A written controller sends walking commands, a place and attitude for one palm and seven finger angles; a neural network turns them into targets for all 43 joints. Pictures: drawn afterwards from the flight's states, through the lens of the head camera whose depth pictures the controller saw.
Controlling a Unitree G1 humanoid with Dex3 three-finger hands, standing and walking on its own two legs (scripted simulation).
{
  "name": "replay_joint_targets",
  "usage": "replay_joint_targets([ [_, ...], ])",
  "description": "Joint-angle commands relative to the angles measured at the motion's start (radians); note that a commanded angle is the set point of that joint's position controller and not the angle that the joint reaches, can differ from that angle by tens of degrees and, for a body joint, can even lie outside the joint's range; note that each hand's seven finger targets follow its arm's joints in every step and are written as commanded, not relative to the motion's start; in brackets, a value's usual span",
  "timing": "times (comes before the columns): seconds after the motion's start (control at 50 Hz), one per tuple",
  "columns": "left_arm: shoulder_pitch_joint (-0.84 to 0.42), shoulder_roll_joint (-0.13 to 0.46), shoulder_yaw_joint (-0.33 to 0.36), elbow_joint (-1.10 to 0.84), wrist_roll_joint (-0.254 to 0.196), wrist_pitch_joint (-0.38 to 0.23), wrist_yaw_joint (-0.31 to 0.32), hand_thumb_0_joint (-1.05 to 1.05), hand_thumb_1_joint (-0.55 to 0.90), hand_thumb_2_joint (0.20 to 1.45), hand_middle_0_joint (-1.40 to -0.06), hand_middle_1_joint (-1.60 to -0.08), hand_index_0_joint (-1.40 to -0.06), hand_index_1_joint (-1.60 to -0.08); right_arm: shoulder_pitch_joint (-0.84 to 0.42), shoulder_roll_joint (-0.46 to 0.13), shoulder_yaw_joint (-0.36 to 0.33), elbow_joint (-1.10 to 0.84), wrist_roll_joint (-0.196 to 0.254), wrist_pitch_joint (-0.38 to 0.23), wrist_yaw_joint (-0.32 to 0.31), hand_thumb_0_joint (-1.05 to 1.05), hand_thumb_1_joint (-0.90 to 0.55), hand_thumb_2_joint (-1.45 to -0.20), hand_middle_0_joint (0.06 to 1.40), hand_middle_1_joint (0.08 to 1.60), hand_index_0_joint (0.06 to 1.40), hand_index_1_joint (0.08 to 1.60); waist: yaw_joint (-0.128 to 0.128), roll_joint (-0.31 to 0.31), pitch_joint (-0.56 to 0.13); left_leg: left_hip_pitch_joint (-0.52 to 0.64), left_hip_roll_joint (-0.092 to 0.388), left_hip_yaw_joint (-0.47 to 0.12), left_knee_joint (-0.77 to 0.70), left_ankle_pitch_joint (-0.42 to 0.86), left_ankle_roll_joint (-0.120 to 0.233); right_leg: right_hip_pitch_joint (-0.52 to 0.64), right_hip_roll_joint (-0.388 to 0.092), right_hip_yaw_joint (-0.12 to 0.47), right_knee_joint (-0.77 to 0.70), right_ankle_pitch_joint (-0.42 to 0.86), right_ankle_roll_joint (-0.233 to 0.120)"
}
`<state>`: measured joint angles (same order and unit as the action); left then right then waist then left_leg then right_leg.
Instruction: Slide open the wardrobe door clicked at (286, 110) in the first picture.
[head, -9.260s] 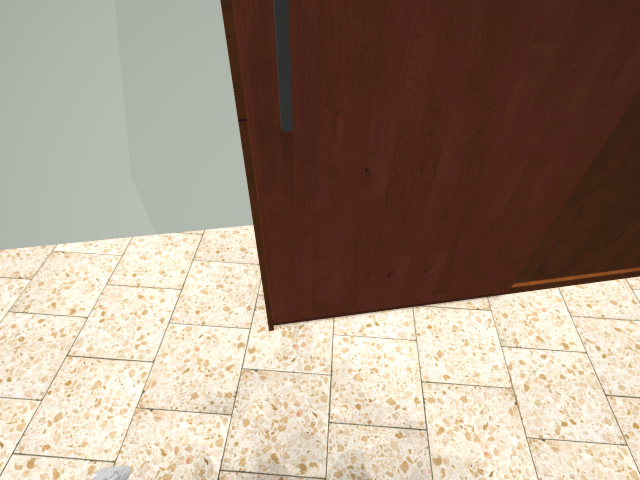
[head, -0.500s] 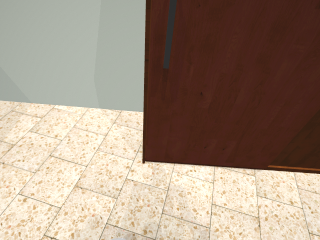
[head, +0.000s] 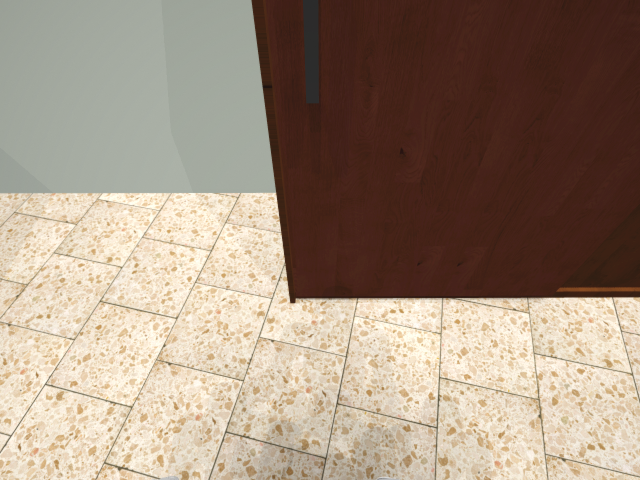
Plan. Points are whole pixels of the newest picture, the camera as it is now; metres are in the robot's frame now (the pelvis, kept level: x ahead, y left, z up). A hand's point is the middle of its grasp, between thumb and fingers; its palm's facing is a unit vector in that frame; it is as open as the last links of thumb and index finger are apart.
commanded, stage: come to a stop and stand still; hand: left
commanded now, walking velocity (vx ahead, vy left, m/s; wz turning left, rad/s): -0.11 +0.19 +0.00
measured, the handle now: out of the picture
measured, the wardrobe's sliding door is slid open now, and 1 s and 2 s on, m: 0.00 0.00 0.00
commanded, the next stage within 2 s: look again from close up in 0.52 s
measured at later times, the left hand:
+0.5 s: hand out of the picture +0.00 +0.18 -0.16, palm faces +0.09 -0.98 -0.20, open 7.3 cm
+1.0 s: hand out of the picture -0.02 +0.14 -0.16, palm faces +0.06 -0.98 -0.17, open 7.3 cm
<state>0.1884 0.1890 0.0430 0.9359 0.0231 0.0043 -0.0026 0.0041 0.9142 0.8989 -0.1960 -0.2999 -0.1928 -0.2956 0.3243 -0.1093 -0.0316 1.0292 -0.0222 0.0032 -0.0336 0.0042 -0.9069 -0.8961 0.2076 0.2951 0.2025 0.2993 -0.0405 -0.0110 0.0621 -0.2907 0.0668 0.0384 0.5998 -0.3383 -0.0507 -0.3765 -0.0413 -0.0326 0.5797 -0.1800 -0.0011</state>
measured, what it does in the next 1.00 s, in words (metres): steps on the spot: left foot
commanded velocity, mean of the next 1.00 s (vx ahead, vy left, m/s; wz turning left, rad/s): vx -0.01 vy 0.03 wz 0.00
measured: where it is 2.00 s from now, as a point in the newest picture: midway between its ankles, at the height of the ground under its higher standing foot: outside the picture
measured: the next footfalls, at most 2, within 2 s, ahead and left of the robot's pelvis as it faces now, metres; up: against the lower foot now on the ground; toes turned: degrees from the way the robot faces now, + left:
left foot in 0.30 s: +0.01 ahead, +0.10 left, +0.00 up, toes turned +5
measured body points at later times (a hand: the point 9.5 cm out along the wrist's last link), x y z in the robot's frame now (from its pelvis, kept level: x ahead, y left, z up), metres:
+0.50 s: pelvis -0.02 -0.01 +0.01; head -0.01 -0.01 +0.46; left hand +0.00 +0.23 -0.14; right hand +0.04 -0.23 -0.14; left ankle -0.03 +0.10 -0.73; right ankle +0.03 -0.12 -0.73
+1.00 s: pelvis +0.01 -0.02 +0.02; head +0.02 -0.03 +0.47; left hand -0.02 +0.19 -0.14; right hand -0.03 -0.21 -0.15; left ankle -0.03 +0.10 -0.73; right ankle +0.03 -0.12 -0.73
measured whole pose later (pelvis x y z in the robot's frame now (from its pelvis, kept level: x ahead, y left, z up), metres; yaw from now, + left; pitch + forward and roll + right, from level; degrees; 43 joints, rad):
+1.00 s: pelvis +0.01 -0.02 +0.02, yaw +2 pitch +0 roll +1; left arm 0.31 0.12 -0.01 1.14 0.01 -0.02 0.03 0.02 0.93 0.90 -0.20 -0.30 -0.20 -0.30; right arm 0.36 -0.09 0.03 1.15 -0.01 -0.01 -0.04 0.00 -0.91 -0.90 0.20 0.29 0.20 0.30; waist 0.00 0.01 0.02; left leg -0.13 0.01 0.04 0.39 -0.26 0.00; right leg -0.23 0.00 -0.05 0.43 -0.19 -0.03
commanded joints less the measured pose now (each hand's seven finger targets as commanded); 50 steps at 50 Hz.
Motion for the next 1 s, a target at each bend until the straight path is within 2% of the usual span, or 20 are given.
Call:
replay_joint_targets([
  [0.0,0.101,0.167,0.025,-0.031,0.000,-0.022,0.027,0.000,0.900,0.900,-0.200,-0.300,-0.200,-0.300,0.064,-0.066,-0.033,-0.056,0.017,0.016,0.002,0.000,-0.900,-0.900,0.200,0.300,0.200,0.300,0.042,-0.147,-0.152,-0.134,-0.048,-0.052,0.346,-0.259,0.042,0.195,-0.319,0.223,-0.183,0.491,-0.177],
  [0.02,0.054,0.140,0.027,-0.033,-0.002,-0.023,0.035,0.000,0.900,0.900,-0.200,-0.300,-0.200,-0.300,0.062,-0.067,-0.031,-0.044,0.016,0.030,0.002,0.000,-0.900,-0.900,0.200,0.300,0.200,0.300,0.027,-0.231,-0.146,-0.144,-0.040,-0.052,0.396,-0.226,0.036,0.177,-0.287,0.253,-0.207,0.438,-0.171],
  [0.04,0.026,0.126,0.023,-0.041,-0.003,-0.022,0.038,0.000,0.900,0.900,-0.200,-0.300,-0.200,-0.300,0.057,-0.088,-0.033,-0.031,0.014,0.034,0.006,0.000,-0.900,-0.900,0.200,0.300,0.200,0.300,0.027,-0.248,-0.129,-0.157,-0.032,-0.054,0.424,-0.184,0.028,0.177,-0.262,0.231,-0.208,0.417,-0.167],
  [0.08,0.008,0.117,0.023,-0.053,-0.001,-0.018,0.040,0.000,0.900,0.900,-0.200,-0.300,-0.200,-0.300,0.024,-0.099,-0.034,-0.034,0.016,0.035,0.014,0.000,-0.900,-0.900,0.200,0.300,0.200,0.300,0.036,-0.194,-0.110,-0.139,-0.039,-0.035,0.400,-0.137,0.019,0.143,-0.246,0.192,-0.229,0.326,-0.166],
  [0.16,0.019,0.147,0.039,-0.054,0.009,-0.008,0.043,0.000,0.900,0.900,-0.200,-0.300,-0.200,-0.300,-0.018,-0.087,-0.026,-0.053,0.014,0.030,0.022,0.000,-0.900,-0.900,0.200,0.300,0.200,0.300,0.060,-0.128,-0.103,-0.093,-0.048,-0.009,0.216,-0.130,0.022,0.150,-0.257,0.219,-0.261,0.146,-0.191],
  [0.2,0.012,0.144,0.038,-0.051,0.006,-0.003,0.042,0.000,0.900,0.900,-0.200,-0.300,-0.200,-0.300,0.021,-0.077,-0.021,-0.045,0.014,0.021,0.020,0.000,-0.900,-0.900,0.200,0.300,0.200,0.300,0.043,-0.109,-0.118,-0.008,-0.055,0.003,0.031,-0.061,0.032,0.133,-0.235,0.222,-0.241,0.071,-0.179],
  [0.22,0.002,0.134,0.036,-0.050,0.001,-0.001,0.042,0.000,0.900,0.900,-0.200,-0.300,-0.200,-0.300,0.060,-0.065,-0.018,-0.032,0.016,0.016,0.017,0.000,-0.900,-0.900,0.200,0.300,0.200,0.300,0.025,-0.082,-0.117,0.082,-0.060,0.010,-0.104,0.024,0.036,0.088,-0.213,0.201,-0.206,0.034,-0.153],
  [0.24,0.004,0.117,0.032,-0.050,-0.006,0.004,0.041,0.000,0.900,0.900,-0.200,-0.300,-0.200,-0.300,0.095,-0.071,-0.016,-0.022,0.015,0.010,0.014,0.000,-0.900,-0.900,0.200,0.300,0.200,0.300,0.013,-0.033,-0.117,0.170,-0.054,-0.002,-0.213,0.093,0.047,0.037,-0.167,0.158,-0.151,-0.023,-0.114],
  [0.26,0.022,0.076,0.021,-0.054,-0.014,0.012,0.037,0.000,0.900,0.900,-0.200,-0.300,-0.200,-0.300,0.085,-0.113,-0.020,-0.030,0.009,0.003,0.010,0.000,-0.900,-0.900,0.200,0.300,0.200,0.300,0.023,0.111,-0.099,0.172,0.036,-0.115,-0.288,0.080,0.083,-0.012,-0.091,0.099,-0.073,-0.106,-0.068],
  [0.28,0.019,0.033,0.010,-0.063,-0.019,0.016,0.031,0.000,0.900,0.900,-0.200,-0.300,-0.200,-0.300,0.038,-0.156,-0.023,-0.061,-0.002,0.000,0.006,0.000,-0.900,-0.900,0.200,0.300,0.200,0.300,0.038,0.272,-0.043,0.064,0.174,-0.268,-0.356,0.133,0.146,-0.034,-0.015,0.019,-0.012,-0.196,-0.019],
  [0.3,0.006,0.041,0.008,-0.059,-0.014,0.013,0.030,0.000,0.900,0.900,-0.200,-0.300,-0.200,-0.300,-0.029,-0.158,-0.015,-0.087,-0.008,0.003,0.004,0.000,-0.900,-0.900,0.200,0.300,0.200,0.300,0.054,0.241,-0.019,-0.051,0.210,-0.274,-0.371,0.151,0.193,0.049,-0.006,0.002,0.028,-0.211,-0.011],
  [0.32,0.015,0.042,0.006,-0.038,-0.006,0.017,0.028,0.000,0.900,0.900,-0.200,-0.300,-0.200,-0.300,-0.097,-0.139,-0.010,-0.093,-0.007,-0.003,0.001,0.000,-0.900,-0.900,0.200,0.300,0.200,0.300,0.075,0.237,-0.013,-0.111,0.180,-0.228,-0.381,0.115,0.192,0.116,-0.016,0.015,0.057,-0.187,-0.010],
  [0.36,0.062,0.033,-0.001,0.000,-0.002,0.016,0.018,0.000,0.900,0.900,-0.200,-0.300,-0.200,-0.300,-0.116,-0.140,-0.003,-0.094,-0.004,-0.007,-0.006,0.000,-0.900,-0.900,0.200,0.300,0.200,0.300,0.088,0.178,-0.007,-0.101,0.121,-0.166,-0.333,0.128,0.162,0.158,-0.014,0.023,0.014,-0.084,-0.012],
  [0.4,0.096,0.034,-0.007,0.030,-0.005,0.005,0.017,0.000,0.900,0.900,-0.200,-0.300,-0.200,-0.300,-0.090,-0.137,-0.001,-0.080,0.002,-0.007,-0.005,0.000,-0.900,-0.900,0.200,0.300,0.200,0.300,0.084,0.085,-0.022,-0.057,0.068,-0.129,-0.286,0.097,0.129,0.189,-0.024,0.060,-0.110,-0.001,-0.014],
  [0.44,0.097,0.050,-0.015,0.050,-0.009,-0.010,0.019,0.000,0.900,0.900,-0.200,-0.300,-0.200,-0.300,-0.050,-0.121,0.003,-0.065,0.009,-0.015,-0.003,0.000,-0.900,-0.900,0.200,0.300,0.200,0.300,0.059,0.024,-0.031,0.006,0.035,-0.110,-0.269,0.120,0.106,0.182,-0.066,0.107,-0.176,0.061,-0.026],
  [0.5,0.088,0.057,-0.022,0.068,-0.011,-0.012,0.021,0.000,0.900,0.900,-0.200,-0.300,-0.200,-0.300,-0.022,-0.130,0.006,-0.037,0.008,-0.004,0.002,0.000,-0.900,-0.900,0.200,0.300,0.200,0.300,0.040,-0.040,-0.009,0.030,0.026,-0.099,-0.279,-0.011,0.093,0.123,-0.067,0.129,-0.237,-0.109,-0.030],
  [0.58,0.113,0.058,-0.028,0.094,-0.013,-0.019,0.024,0.000,0.900,0.900,-0.200,-0.300,-0.200,-0.300,0.015,-0.118,0.018,-0.003,0.008,-0.007,0.006,0.000,-0.900,-0.900,0.200,0.300,0.200,0.300,0.034,-0.042,-0.010,0.065,0.016,-0.079,-0.282,0.017,0.089,0.110,-0.070,0.138,-0.275,-0.154,-0.031],
  [0.62,0.126,0.054,-0.029,0.109,-0.014,-0.023,0.026,0.000,0.900,0.900,-0.200,-0.300,-0.200,-0.300,0.025,-0.112,0.023,0.011,0.009,-0.010,0.006,0.000,-0.900,-0.900,0.200,0.300,0.200,0.300,0.033,-0.001,-0.008,0.072,0.017,-0.075,-0.288,0.037,0.088,0.114,-0.068,0.135,-0.276,-0.135,-0.034],
  [0.7,0.154,0.049,-0.034,0.138,-0.016,-0.029,0.027,0.000,0.900,0.900,-0.200,-0.300,-0.200,-0.300,0.043,-0.101,0.034,0.040,0.010,-0.018,0.004,0.000,-0.900,-0.900,0.200,0.300,0.200,0.300,0.042,0.019,-0.013,0.061,0.021,-0.074,-0.299,0.070,0.084,0.155,-0.067,0.122,-0.263,-0.071,-0.036],
  [0.98,0.190,0.008,-0.039,0.178,-0.021,-0.034,0.036,0.000,0.900,0.900,-0.200,-0.300,-0.200,-0.300,0.113,-0.056,0.047,0.105,0.011,-0.027,-0.008,0.000,-0.900,-0.900,0.200,0.300,0.200,0.300,0.051,0.020,0.023,0.041,0.025,-0.065,-0.298,0.126,0.078,0.197,-0.064,0.093,-0.231,0.018,-0.047],
])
